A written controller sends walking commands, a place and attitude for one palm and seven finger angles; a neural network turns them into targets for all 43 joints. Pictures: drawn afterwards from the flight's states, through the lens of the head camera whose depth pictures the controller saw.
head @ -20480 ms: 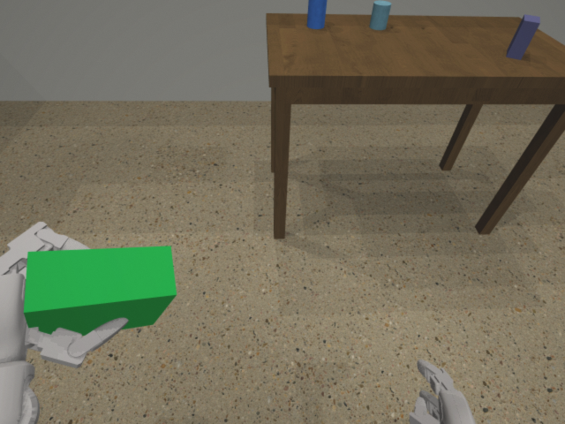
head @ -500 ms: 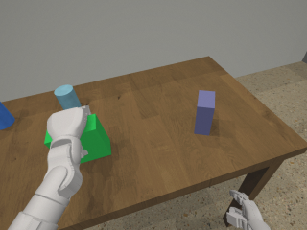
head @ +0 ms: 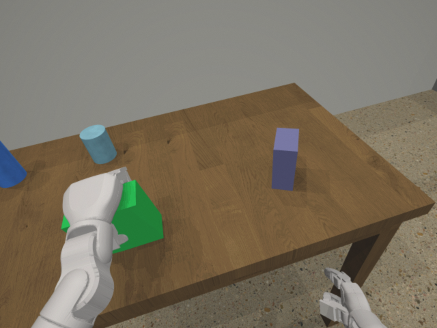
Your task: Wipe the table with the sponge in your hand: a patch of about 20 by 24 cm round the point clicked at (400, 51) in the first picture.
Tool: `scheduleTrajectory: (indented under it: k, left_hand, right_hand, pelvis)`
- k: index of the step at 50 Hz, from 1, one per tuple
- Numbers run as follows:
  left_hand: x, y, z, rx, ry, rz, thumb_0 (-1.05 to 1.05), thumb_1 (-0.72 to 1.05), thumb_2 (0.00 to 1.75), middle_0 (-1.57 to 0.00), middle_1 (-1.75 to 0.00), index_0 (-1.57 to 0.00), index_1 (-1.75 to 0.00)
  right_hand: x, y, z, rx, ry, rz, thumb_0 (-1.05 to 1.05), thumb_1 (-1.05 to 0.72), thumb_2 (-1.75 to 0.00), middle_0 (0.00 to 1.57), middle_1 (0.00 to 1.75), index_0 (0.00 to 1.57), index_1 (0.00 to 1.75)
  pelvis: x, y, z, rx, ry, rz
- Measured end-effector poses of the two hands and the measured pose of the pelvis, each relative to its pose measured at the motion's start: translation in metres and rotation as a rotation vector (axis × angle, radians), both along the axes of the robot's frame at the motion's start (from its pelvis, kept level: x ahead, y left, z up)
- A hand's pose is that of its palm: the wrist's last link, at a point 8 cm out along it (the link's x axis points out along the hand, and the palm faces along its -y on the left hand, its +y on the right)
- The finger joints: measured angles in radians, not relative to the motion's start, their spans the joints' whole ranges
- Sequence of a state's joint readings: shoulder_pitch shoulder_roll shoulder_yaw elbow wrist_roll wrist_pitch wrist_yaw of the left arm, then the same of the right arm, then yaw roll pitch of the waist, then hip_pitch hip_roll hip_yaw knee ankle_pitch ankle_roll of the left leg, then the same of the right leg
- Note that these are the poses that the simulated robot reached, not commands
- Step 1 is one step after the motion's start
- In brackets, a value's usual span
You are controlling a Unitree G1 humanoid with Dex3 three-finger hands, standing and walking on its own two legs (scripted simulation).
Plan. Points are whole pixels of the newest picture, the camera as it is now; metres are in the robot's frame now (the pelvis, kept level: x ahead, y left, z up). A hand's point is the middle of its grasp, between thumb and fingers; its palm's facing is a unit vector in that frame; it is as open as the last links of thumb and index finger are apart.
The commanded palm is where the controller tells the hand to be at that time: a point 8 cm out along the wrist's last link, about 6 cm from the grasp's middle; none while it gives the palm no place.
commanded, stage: slide across to the third lane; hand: left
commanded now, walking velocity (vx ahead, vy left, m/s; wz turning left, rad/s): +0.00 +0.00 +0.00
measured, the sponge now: (123, 226) +0.27 +0.23 +0.07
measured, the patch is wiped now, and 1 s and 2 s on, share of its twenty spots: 0.90 0.90 0.90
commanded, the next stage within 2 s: wipe forward along the third lane in 0.74 s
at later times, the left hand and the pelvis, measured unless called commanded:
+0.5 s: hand (126, 218) +0.25 +0.20 +0.12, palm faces +0.13 -0.10 -0.99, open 9.9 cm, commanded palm +0.22 +0.17 +0.18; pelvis -0.01 -0.01 +0.00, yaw +1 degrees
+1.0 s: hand (165, 202) +0.29 +0.14 +0.12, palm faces +0.12 -0.14 -0.98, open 9.9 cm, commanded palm +0.26 +0.14 +0.17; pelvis -0.02 -0.02 +0.00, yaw +1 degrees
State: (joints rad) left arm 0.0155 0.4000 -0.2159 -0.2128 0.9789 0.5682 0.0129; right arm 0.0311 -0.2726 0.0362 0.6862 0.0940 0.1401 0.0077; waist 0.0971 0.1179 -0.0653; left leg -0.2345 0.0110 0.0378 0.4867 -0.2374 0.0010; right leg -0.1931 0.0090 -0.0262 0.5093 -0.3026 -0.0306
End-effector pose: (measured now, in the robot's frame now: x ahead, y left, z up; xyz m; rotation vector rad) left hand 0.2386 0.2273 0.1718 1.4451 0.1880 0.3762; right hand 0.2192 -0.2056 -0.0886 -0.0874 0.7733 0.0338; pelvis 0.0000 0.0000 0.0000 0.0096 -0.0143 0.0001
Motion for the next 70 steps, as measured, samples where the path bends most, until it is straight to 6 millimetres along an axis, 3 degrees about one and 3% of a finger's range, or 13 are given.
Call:
scheduleTrajectory:
  k: [9,18,25,46,59,70]
  left_hand:
    - [-0.014,-0.006,0.0,-0.013,-0.007,-0.001,0.03,-0.47,1.05,-0.73,-1.37,-0.73,-1.36]
    - [-0.012,-0.015,0.0,0.008,0.016,-0.018,0.02,-0.47,1.05,-0.73,-1.37,-0.73,-1.36]
    - [-0.013,-0.032,0.004,-0.008,0.001,-0.078,0.02,-0.47,1.05,-0.73,-1.37,-0.74,-1.36]
    - [0.02,-0.084,0.005,-0.037,-0.025,-0.194,-0.01,-0.49,1.06,-0.74,-1.36,-0.76,-1.33]
    - [0.043,-0.084,0.003,-0.026,0.016,-0.132,-0.03,-0.51,1.06,-0.76,-1.35,-0.77,-1.32]
    - [0.061,-0.085,-0.001,0.011,0.065,-0.072,-0.03,-0.51,1.07,-0.76,-1.35,-0.78,-1.31]
  right_hand:
    - [-0.001,-0.002,-0.001,0.004,-0.011,0.014,0.01,-0.91,-0.9,0.2,0.3,0.16,0.28]
    - [-0.001,-0.002,-0.002,-0.003,-0.024,0.024,0.01,-0.91,-0.9,0.2,0.3,0.16,0.28]
    - [-0.002,-0.001,-0.002,-0.002,-0.029,0.03,0.01,-0.91,-0.9,0.2,0.3,0.13,0.28]
    - [-0.011,0.0,0.002,0.036,-0.035,0.037,0.01,-0.91,-0.9,0.2,0.3,0.13,0.27]
    - [-0.011,-0.01,0.005,0.019,-0.033,0.023,0.01,-0.91,-0.9,0.2,0.3,0.19,0.3]
    - [-0.012,-0.034,0.013,-0.018,-0.063,-0.035,0.01,-0.91,-0.9,0.2,0.3,0.2,0.3]
  pelvis:
    - [-0.002,-0.006,-0.001,0.001,-0.011,0.001]
    - [-0.007,-0.009,0.0,0.002,-0.022,0.012]
    - [-0.011,-0.009,0.0,0.004,-0.036,0.021]
    - [-0.018,-0.017,0.001,0.01,-0.044,0.021]
    - [-0.018,-0.026,0.001,0.01,-0.031,0.011]
    - [-0.018,-0.031,0.0,0.013,-0.019,0.005]
